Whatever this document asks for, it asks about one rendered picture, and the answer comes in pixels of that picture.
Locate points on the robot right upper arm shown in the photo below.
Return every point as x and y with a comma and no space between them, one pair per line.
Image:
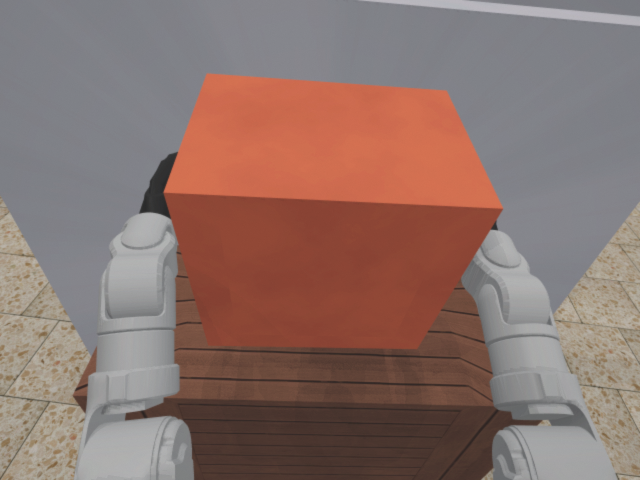
523,452

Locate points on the left robot hand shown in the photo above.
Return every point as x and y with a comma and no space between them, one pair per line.
154,200

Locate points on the robot left forearm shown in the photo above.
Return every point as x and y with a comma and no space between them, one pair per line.
136,317

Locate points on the robot right forearm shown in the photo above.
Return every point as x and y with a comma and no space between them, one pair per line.
530,375

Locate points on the carton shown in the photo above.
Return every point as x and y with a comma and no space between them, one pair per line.
322,214

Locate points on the robot left upper arm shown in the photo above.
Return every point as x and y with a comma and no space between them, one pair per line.
157,448

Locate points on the pedestal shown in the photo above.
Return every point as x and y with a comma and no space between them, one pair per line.
307,413

